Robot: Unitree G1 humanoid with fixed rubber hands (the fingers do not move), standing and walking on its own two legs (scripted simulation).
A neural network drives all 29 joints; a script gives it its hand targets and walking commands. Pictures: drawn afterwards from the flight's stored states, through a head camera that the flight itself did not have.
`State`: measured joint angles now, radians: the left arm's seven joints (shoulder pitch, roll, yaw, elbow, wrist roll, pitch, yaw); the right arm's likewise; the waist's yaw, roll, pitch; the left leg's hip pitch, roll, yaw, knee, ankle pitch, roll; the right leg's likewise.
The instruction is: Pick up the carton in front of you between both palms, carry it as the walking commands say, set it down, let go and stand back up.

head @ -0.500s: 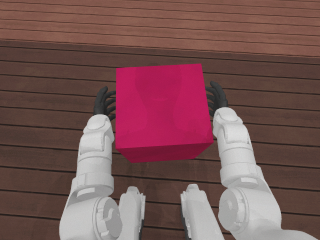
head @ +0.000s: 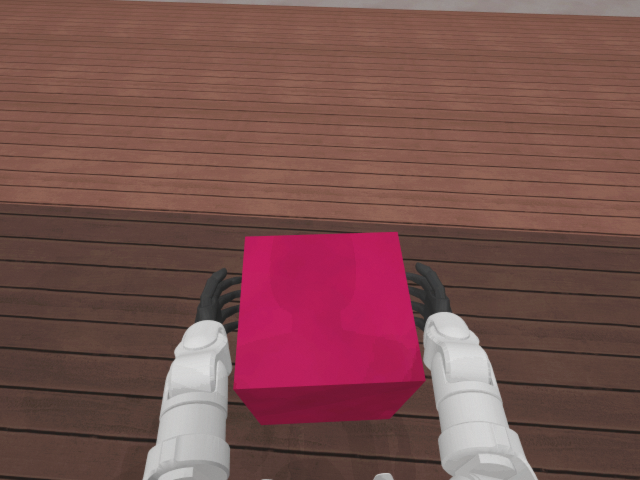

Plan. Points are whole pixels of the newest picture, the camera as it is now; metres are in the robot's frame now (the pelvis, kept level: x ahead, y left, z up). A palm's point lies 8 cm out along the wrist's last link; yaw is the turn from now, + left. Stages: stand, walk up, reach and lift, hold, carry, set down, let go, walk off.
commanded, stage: reach and lift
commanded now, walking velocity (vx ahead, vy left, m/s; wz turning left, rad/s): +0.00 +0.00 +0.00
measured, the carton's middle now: (323, 336) +0.35 +0.00 -0.08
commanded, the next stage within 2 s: hold in 1.24 s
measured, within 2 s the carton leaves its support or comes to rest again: neither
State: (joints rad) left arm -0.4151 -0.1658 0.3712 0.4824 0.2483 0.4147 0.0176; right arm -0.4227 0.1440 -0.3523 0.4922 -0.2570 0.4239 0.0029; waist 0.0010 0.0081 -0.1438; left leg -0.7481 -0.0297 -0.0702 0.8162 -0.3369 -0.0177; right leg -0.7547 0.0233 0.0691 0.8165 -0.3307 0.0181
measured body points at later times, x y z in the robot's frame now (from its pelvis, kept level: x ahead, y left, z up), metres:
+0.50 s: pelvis +0.00 +0.00 +0.04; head -0.02 +0.00 +0.49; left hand +0.32 +0.15 +0.06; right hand +0.31 -0.15 +0.06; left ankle +0.03 +0.13 -0.70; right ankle +0.03 -0.13 -0.70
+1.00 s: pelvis +0.02 +0.00 +0.05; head +0.00 +0.00 +0.50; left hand +0.33 +0.15 +0.07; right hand +0.32 -0.15 +0.07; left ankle +0.03 +0.13 -0.70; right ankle +0.03 -0.13 -0.70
